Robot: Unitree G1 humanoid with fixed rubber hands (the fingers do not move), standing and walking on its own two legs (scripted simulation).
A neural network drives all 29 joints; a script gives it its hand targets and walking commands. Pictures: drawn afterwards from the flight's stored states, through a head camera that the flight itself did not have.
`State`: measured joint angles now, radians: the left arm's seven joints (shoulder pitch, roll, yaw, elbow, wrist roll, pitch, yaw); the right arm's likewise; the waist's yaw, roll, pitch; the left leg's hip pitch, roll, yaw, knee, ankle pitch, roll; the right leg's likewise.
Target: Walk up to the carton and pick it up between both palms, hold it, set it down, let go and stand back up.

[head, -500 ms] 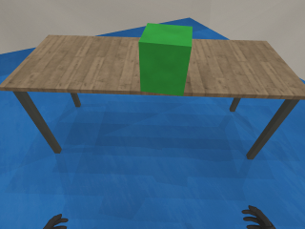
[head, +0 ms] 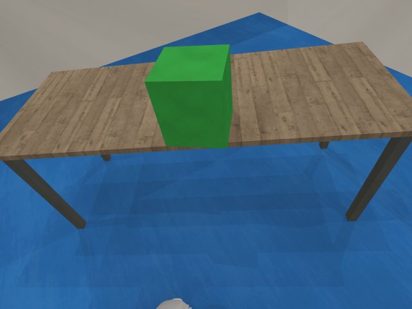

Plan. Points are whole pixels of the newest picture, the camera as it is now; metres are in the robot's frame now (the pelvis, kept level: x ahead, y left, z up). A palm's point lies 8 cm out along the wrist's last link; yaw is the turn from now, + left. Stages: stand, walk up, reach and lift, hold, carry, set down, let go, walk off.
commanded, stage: walk up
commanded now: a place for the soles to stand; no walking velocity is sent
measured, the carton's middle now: (196, 98) +0.73 +0.04 +0.00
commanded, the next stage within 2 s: none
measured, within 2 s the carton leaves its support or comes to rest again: neither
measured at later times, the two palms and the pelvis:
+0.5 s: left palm (66, 303) +0.19 +0.34 -0.11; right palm (334, 253) +0.26 -0.26 -0.12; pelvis +0.17 +0.04 -0.03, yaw -1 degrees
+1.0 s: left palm (96, 215) +0.38 +0.31 -0.08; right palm (339, 224) +0.33 -0.30 -0.12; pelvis +0.27 +0.01 -0.02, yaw -3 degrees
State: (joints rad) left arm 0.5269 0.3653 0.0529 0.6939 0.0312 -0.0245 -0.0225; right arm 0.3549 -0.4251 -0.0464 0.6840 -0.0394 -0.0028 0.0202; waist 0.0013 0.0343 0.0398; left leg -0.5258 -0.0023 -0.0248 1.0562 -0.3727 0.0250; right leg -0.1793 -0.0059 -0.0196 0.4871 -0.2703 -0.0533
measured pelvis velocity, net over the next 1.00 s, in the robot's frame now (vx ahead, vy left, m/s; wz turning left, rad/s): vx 0.27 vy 0.01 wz -0.05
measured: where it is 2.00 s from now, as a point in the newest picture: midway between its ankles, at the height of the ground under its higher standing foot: (220, 304)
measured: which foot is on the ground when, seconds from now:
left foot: up 0.00-0.40, down 0.42-0.80, up 0.82-1.00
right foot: down 0.00-0.42, up 0.44-0.76, down 0.78-1.00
